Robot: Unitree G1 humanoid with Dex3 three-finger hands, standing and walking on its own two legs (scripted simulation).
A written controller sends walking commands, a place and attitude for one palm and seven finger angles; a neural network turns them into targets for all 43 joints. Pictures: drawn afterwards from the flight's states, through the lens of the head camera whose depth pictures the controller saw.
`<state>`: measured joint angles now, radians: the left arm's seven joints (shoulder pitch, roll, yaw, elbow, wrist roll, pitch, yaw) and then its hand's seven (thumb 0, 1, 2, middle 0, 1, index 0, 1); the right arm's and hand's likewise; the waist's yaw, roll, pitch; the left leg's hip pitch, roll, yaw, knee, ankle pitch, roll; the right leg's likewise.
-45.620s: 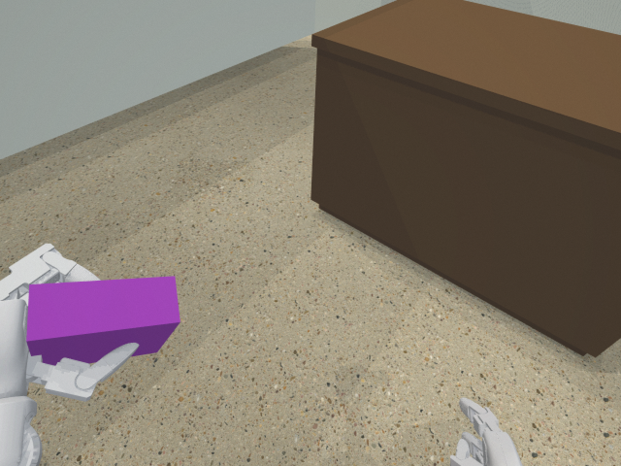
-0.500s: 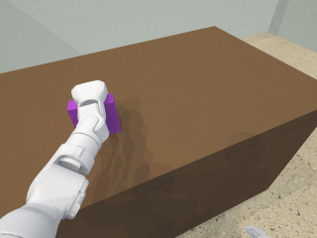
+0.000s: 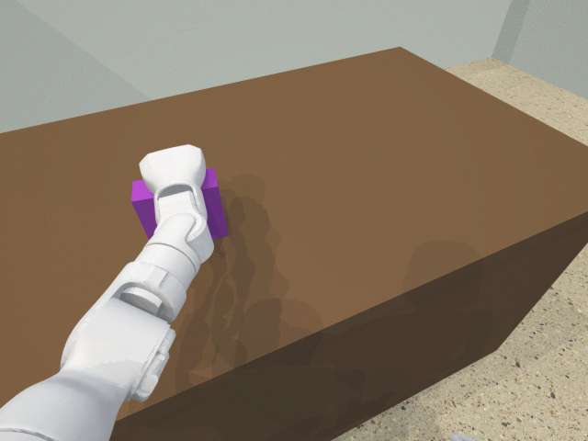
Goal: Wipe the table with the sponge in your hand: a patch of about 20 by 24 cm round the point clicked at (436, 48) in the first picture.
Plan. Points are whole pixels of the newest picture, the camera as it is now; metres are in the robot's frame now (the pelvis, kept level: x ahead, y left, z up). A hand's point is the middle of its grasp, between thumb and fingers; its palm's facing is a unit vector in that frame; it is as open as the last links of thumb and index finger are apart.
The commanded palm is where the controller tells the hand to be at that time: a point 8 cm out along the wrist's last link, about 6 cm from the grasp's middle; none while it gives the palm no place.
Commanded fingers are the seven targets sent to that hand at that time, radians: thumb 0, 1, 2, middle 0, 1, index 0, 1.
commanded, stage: wipe back along the third lane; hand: left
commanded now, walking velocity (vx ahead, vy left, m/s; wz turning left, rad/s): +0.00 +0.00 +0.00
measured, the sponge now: (186, 219) +0.43 +0.19 +0.08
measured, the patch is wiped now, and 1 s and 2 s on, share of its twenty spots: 1.00 1.00 1.00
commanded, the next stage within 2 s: slide back across to the middle lane in 1.40 s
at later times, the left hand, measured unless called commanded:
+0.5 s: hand (189, 219) +0.39 +0.16 +0.12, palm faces +0.07 -0.06 -1.00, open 9.3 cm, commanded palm +0.34 +0.15 +0.15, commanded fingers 0.00 0.10 1.30 -1.20 -1.60 -1.20 -1.60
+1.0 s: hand (198, 246) +0.34 +0.14 +0.13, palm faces +0.11 -0.08 -0.99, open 9.2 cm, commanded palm +0.29 +0.13 +0.15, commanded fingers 0.00 0.10 1.30 -1.20 -1.60 -1.20 -1.60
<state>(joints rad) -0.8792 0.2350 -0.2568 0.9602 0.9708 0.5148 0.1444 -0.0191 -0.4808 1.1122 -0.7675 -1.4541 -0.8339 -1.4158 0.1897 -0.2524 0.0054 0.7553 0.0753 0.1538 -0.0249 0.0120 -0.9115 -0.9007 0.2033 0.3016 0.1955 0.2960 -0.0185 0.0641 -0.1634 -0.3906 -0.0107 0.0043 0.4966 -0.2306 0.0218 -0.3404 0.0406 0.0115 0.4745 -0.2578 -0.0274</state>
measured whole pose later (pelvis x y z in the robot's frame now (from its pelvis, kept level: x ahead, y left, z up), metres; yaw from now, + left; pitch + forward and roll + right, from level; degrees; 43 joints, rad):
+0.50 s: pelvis +0.01 +0.00 +0.00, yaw +1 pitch +3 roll +0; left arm -0.65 0.16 -0.42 0.58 0.96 0.69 0.08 -0.01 -0.46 1.11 -0.74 -1.49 -0.81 -1.45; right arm -0.01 -0.24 0.04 0.68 0.09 0.23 0.02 0.01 -0.91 -0.90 0.20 0.30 0.20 0.30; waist 0.06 0.06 -0.16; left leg -0.28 -0.03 -0.01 0.49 -0.25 0.02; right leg -0.23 0.03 -0.01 0.48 -0.29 -0.03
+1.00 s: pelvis -0.01 -0.02 +0.00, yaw +0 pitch -1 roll +1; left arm -0.44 0.21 -0.43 0.30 0.97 0.72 0.05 0.01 -0.45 1.11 -0.73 -1.50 -0.80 -1.46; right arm 0.01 -0.26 0.04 0.68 0.10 0.21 0.04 0.02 -0.91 -0.90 0.20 0.30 0.19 0.30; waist 0.06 0.09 -0.14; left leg -0.24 0.00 0.00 0.49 -0.24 0.00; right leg -0.21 0.05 0.00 0.51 -0.29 -0.06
